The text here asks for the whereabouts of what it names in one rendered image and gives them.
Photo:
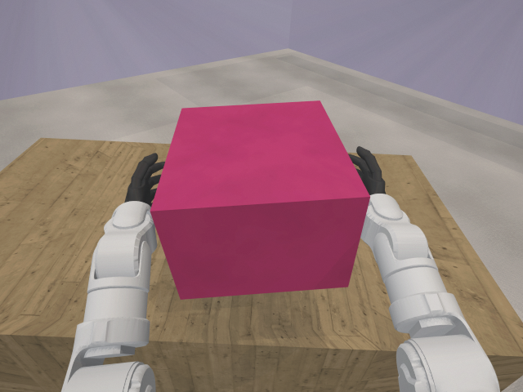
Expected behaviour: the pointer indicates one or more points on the right robot hand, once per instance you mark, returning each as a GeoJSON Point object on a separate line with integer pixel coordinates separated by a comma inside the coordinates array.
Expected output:
{"type": "Point", "coordinates": [370, 173]}

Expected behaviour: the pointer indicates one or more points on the right robot forearm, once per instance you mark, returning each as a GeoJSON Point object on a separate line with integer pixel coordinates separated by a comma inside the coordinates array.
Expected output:
{"type": "Point", "coordinates": [420, 304]}

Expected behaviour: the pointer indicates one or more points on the left robot forearm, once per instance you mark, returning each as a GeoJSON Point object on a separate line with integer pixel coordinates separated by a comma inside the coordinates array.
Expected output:
{"type": "Point", "coordinates": [115, 316]}

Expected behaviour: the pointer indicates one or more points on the robot right upper arm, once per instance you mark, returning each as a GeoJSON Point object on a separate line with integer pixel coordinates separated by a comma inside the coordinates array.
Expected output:
{"type": "Point", "coordinates": [452, 363]}

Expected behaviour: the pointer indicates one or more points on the pedestal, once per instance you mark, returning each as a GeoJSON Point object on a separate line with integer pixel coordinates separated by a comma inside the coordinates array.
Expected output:
{"type": "Point", "coordinates": [57, 196]}

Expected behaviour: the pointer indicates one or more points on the robot left upper arm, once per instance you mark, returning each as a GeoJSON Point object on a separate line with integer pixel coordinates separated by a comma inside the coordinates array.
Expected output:
{"type": "Point", "coordinates": [117, 377]}

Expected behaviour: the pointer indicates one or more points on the left robot hand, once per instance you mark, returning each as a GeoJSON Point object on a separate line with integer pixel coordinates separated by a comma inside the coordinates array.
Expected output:
{"type": "Point", "coordinates": [142, 182]}

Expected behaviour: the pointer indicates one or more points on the carton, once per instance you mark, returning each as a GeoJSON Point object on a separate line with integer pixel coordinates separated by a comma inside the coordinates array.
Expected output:
{"type": "Point", "coordinates": [258, 199]}

